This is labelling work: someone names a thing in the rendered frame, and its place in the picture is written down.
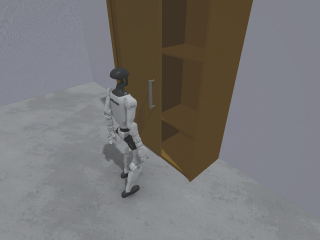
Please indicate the robot right upper arm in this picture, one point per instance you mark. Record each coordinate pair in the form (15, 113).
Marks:
(131, 105)

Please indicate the robot left upper arm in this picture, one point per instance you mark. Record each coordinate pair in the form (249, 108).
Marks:
(107, 108)

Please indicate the wardrobe door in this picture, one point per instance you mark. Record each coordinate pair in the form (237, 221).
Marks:
(140, 37)
(115, 23)

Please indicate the robot left forearm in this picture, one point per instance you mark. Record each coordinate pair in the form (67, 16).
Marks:
(109, 122)

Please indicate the robot right forearm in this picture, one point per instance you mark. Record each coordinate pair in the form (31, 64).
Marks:
(135, 136)

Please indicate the right robot hand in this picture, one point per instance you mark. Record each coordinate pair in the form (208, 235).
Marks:
(143, 152)

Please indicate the humanoid robot torso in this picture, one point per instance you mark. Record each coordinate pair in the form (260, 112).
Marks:
(120, 115)

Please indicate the handle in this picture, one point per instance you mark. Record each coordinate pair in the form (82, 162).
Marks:
(150, 94)

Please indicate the humanoid robot head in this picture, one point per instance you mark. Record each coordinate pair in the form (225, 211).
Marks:
(120, 73)

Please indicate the left robot hand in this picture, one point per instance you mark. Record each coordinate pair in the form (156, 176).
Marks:
(113, 134)

